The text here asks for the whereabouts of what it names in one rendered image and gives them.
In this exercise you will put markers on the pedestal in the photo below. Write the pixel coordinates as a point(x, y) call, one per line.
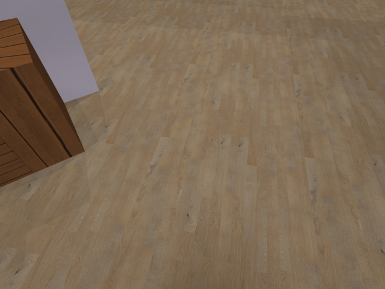
point(36, 130)

